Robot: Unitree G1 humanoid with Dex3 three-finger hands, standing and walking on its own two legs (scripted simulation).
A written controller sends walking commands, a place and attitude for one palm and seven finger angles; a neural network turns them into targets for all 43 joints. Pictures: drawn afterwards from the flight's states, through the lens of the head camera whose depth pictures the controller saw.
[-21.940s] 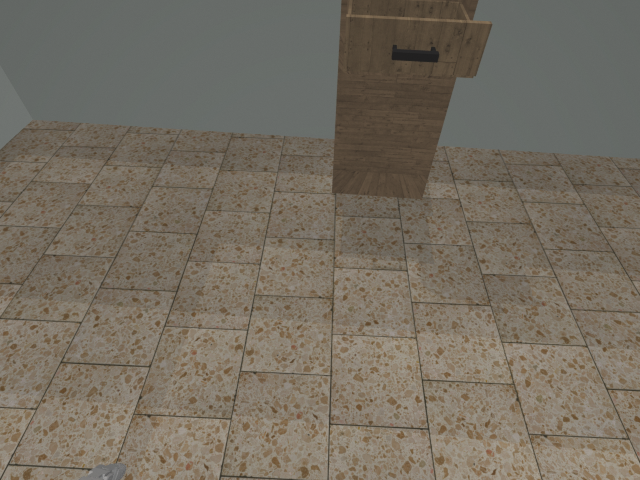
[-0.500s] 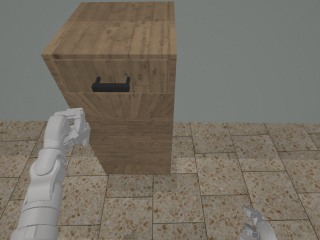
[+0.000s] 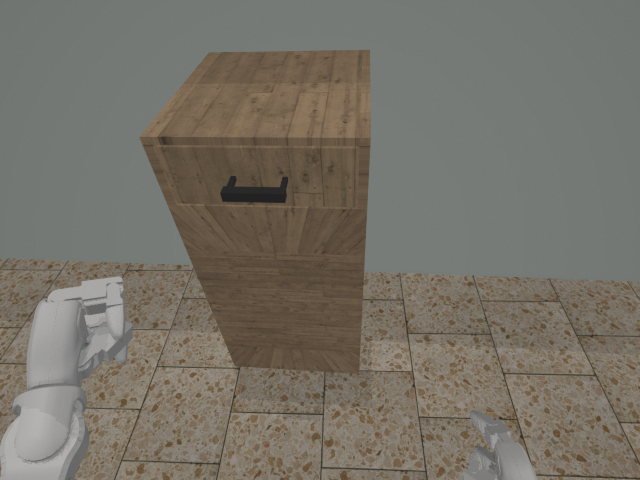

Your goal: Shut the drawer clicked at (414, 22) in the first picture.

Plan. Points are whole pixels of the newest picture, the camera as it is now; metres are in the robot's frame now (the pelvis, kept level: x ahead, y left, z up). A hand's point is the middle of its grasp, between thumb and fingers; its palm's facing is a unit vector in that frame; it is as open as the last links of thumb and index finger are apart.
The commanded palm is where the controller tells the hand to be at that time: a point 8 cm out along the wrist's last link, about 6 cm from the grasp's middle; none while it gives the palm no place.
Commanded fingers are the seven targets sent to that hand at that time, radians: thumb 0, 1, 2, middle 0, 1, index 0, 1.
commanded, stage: draw the hand back to the body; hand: left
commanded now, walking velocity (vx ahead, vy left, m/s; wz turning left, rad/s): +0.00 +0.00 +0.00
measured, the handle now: (256, 187) +0.62 +0.19 +0.03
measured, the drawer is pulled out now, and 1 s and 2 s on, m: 0.00 0.00 0.00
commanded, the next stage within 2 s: step back with the hand held close in 0.34 s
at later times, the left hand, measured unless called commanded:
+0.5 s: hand (89, 367) +0.17 +0.23 +0.15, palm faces +0.42 -0.82 -0.39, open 3.3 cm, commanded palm +0.12 +0.27 +0.17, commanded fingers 0.00 0.90 0.90 -1.40 -1.60 -1.40 -1.60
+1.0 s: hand (49, 402) +0.14 +0.25 +0.15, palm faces +0.33 -0.79 -0.51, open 3.3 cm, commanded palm +0.08 +0.29 +0.17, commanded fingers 0.00 0.90 0.90 -1.40 -1.60 -1.40 -1.60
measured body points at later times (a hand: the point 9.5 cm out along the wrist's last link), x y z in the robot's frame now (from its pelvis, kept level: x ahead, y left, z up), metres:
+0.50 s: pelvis +0.00 -0.01 +0.00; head -0.03 -0.04 +0.45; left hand +0.15 +0.27 +0.18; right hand +0.19 -0.22 -0.08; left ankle -0.03 +0.11 -0.74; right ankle +0.00 -0.12 -0.74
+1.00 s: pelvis -0.05 +0.01 -0.01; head -0.02 +0.01 +0.44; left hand +0.12 +0.29 +0.18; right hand +0.14 -0.22 -0.09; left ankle -0.03 +0.11 -0.74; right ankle +0.00 -0.12 -0.74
